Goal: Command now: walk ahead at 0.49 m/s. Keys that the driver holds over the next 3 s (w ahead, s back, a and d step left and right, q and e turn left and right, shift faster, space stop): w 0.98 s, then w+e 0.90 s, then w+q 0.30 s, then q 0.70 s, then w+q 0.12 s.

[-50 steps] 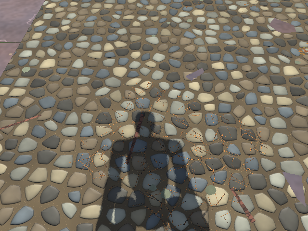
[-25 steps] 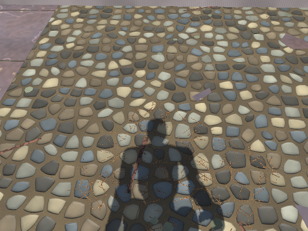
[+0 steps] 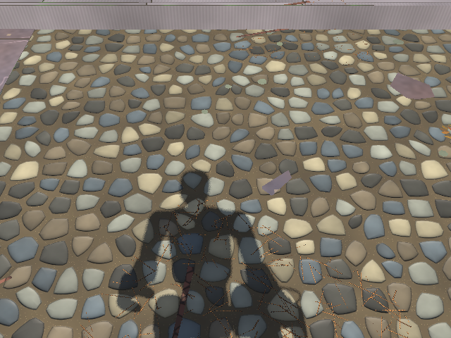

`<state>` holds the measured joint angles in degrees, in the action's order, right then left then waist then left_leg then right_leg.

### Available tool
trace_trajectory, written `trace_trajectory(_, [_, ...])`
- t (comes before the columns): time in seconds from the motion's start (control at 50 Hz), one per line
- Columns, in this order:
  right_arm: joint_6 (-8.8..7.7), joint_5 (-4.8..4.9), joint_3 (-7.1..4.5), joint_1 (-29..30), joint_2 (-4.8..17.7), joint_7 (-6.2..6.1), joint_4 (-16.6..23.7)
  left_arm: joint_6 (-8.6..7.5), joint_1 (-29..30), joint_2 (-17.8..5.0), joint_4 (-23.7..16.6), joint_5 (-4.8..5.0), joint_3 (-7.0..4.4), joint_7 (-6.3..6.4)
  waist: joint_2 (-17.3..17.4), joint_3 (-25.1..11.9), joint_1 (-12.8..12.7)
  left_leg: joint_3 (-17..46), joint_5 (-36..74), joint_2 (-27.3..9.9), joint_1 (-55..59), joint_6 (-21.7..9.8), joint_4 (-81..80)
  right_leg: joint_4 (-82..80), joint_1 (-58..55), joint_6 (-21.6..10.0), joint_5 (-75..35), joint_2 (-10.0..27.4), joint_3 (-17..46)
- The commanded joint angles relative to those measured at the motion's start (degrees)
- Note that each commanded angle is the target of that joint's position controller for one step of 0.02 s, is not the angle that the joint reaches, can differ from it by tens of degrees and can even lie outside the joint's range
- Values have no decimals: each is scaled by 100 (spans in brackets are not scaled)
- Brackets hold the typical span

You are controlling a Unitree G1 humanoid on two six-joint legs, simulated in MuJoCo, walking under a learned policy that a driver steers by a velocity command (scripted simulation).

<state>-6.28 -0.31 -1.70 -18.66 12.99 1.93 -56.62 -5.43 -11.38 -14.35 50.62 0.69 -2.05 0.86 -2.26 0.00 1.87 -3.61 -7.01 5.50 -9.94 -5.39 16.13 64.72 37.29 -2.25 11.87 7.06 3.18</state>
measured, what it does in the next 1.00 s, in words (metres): walks ahead: right foot, then left foot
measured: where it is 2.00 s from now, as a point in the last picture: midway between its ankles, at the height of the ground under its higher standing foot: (253, 189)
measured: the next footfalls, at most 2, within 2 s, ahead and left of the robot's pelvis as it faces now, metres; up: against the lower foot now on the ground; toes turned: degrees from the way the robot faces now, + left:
right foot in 0.30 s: +0.33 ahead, -0.17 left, +0.00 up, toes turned -2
left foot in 0.86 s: +0.64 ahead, +0.07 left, +0.00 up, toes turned +3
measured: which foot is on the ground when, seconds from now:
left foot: down 0.00-0.32, up 0.34-0.84, down 0.86-1.00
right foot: up 0.00-0.28, down 0.30-0.88, up 0.90-1.00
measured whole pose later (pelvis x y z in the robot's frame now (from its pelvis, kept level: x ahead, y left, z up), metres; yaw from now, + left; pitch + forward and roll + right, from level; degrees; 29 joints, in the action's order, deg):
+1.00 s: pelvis +0.54 -0.01 -0.01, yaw +1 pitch +2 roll +0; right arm -5.7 0.0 -3.1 -10.4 13.9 1.9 -51.7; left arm -5.7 -16.7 -14.8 54.7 1.4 -2.8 0.2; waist -1.8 1.3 0.1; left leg -3.7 -8.5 2.1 -19.1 -3.8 25.9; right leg 68.3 25.2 -2.6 19.9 3.2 1.4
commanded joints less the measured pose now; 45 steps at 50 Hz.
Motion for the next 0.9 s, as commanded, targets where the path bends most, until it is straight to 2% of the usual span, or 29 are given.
trace_trajectory(0.02, [-96, 12, -128, 240, 772, -111, 328, 30, -189, -238, -243, -67, -64, 37, 419, 311, -267, 1241, 338, -1631, -578, -989, -1155, -855, 130, 156, -895, 246, 21])
trace_trajectory(0.1, [-23, 103, -154, -214, 926, -188, 227, -28, 722, -167, -474, -16, -33, -26, 444, 311, 66, 941, 432, -1529, -114, -721, -1045, -2448, -65, 204, -1743, -13, -197])
trace_trajectory(0.16, [37, 145, -167, -532, 966, -188, 96, -47, 1228, -191, -635, 44, -13, -118, 505, 407, 266, 964, 284, -1690, 391, -687, -852, -3012, -88, 205, -1614, -130, -263])
trace_trajectory(0.2, [94, 149, -181, -637, 972, -197, 32, -83, 1433, -248, -758, 62, -16, -196, 540, 459, 284, 1047, 284, -1873, 797, -639, -628, -3293, -49, 94, -1253, -178, -246])
trace_trajectory(0.24, [154, 153, -215, -586, 1044, -210, 21, -136, 1303, -371, -792, 63, -55, -255, 620, 385, 133, 1126, 552, -2010, 1044, -550, -314, -3536, -369, -68, -801, -269, -293])
trace_trajectory(0.26, [186, 151, -224, -476, 1085, -214, 43, -159, 995, -474, -730, 56, -110, -264, 677, 228, -77, 1073, 1180, -1976, 1050, -474, 35, -3658, -862, -164, -645, -403, -414])
trace_trajectory(0.28, [216, 128, -195, -372, 1020, -213, 78, -173, 281, -671, -515, 44, -230, -248, 631, -175, -444, 849, 2110, -1713, 944, -345, 871, -3792, -1808, -305, -598, -590, -556])
trace_trajectory(0.3, [213, 47, -101, -299, 799, -210, 199, -186, -887, -1075, -219, 10, -388, -203, 335, -989, -891, 523, 1991, -1366, 146, -144, 2402, -3639, -3473, -622, -743, -101, -11])
trace_trajectory(0.32, [91, 25, 99, -840, 155, -163, 312, -135, -1678, -1739, -67, -80, -556, -190, -1070, -1825, -841, 46, -89, -421, -2284, 324, 4743, -3942, -5813, -1500, -160, 1332, 2412])
trace_trajectory(0.34, [-65, 113, 77, -863, 333, -135, 227, -125, -1787, -1308, -32, -68, -435, -214, -1258, -2179, -866, 902, -2431, -284, -3149, 274, 5709, -4727, -6064, -1724, 334, 1659, 3914])
trace_trajectory(0.36, [-145, 264, -73, -359, 896, -112, 366, -138, -1262, -943, -121, -40, -311, -217, -837, -1324, -753, 1035, -2102, -651, -3627, 143, 6072, -4782, -5354, -1402, 379, 1473, 3146])
trace_trajectory(0.38, [-152, 275, -90, 11, 940, -131, 466, -125, -696, -730, -261, -28, -235, -220, -442, -843, -574, 866, -1534, -976, -3513, 106, 5905, -4889, -4518, -1207, -21, 1238, 2297])
trace_trajectory(0.4, [-115, 196, -109, 205, 856, -167, 493, -117, -309, -549, -321, -43, -174, -251, -121, -462, -415, 772, -1121, -1167, -3291, 141, 5534, -5119, -3766, -1111, -405, 976, 1728])
trace_trajectory(0.42, [-32, 137, -143, 168, 776, -196, 487, -130, -134, -421, -326, -75, -133, -275, -184, -276, -227, 787, -843, -1334, -2939, 167, 5184, -5326, -3260, -999, -657, 748, 1297])
trace_trajectory(0.46, [114, 116, -126, -27, 514, -209, 424, -157, -226, -412, -197, -94, -138, -301, -242, -163, -72, 693, -579, -1360, -2574, 249, 4934, -5573, -2806, -1029, -1135, 550, 853])
trace_trajectory(0.5, [171, 90, -150, 164, 510, -229, 517, -175, -454, -576, -57, -102, -184, -257, -141, -24, -45, 667, -212, -1381, -2838, 335, 4579, -5682, -2804, -1094, -1661, 526, 578])
trace_trajectory(0.56, [164, 52, -163, 843, 474, -221, 754, -120, -746, -645, 83, -87, -196, -155, -86, 123, -183, 643, 549, -1377, -3255, 428, 3596, -5755, -3039, -1042, -1904, 497, 334])
trace_trajectory(0.64, [120, 88, -119, 1667, 367, -151, 975, -77, -1066, -739, 227, -31, -203, -80, -110, 303, -431, 445, 1344, -1178, -3008, 421, 2297, -5871, -3176, -899, -1519, 389, 53])
trace_trajectory(0.7, [94, 128, -95, 2139, 378, -77, 1136, -24, -1371, -770, 404, 5, -221, -62, -112, 481, -580, 410, 1255, -1087, -3090, 370, 1802, -5765, -3659, -893, -1391, 558, 60])
trace_trajectory(0.74, [56, 147, -89, 2364, 407, -5, 1263, 31, -1458, -788, 492, 21, -245, -35, -121, 564, -589, 442, 992, -1068, -3177, 270, 1581, -5582, -4036, -861, -1502, 731, 96])
trace_trajectory(0.78, [14, 150, -108, 2348, 483, 57, 1316, 83, -1403, -847, 522, 36, -282, -8, -165, 506, -483, 388, 582, -991, -2947, 138, 1411, -5314, -4279, -787, -1884, 848, 109])
trace_trajectory(0.8, [-3, 151, -144, 2165, 567, 70, 1285, 107, -1319, -891, 511, 35, -298, -2, -227, 377, -357, 297, 383, -886, -2557, 65, 1349, -5095, -4312, -730, -2408, 845, 80])
trace_trajectory(0.82, [-15, 144, -216, 1774, 700, 62, 1188, 133, -1196, -941, 484, 28, -311, 0, -312, 116, -121, 126, 264, -690, -1881, -29, 1302, -4645, -4271, -658, -3352, 764, -9])
trace_trajectory(0.84, [-14, 136, -351, 910, 917, 32, 911, 168, -1095, -860, 454, 5, -278, -3, -256, -378, 301, -30, 320, -487, -721, -172, 1226, -3661, -4029, -524, -4044, 475, -224])
trace_trajectory(0.86, [-6, 89, -487, -187, 1303, -23, 641, 167, -1085, -699, 336, -64, -195, -7, 115, -1172, 687, 731, 460, -1164, 1081, -489, 1414, -2072, -2940, -327, -3131, 153, -452])
trace_trajectory(0.88, [30, 5, -613, -822, 1858, -45, 507, 39, -1770, 42, 272, -88, 22, -80, 1579, -2009, 435, 3436, -309, -2622, 3289, -1445, 970, 258, -528, 110, 63, -905, -528])
trace_trajectory(0.9, [45, 66, -473, -796, 1395, -36, 497, -125, -1664, -226, 375, 33, -23, -118, 1628, -2351, 511, 4685, -845, -2850, 3431, -1578, 164, 1203, 247, 65, 1988, -983, 327])
Over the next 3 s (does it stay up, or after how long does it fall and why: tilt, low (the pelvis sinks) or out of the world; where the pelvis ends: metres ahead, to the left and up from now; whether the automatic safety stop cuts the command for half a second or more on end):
stays up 1.33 -0.20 0.00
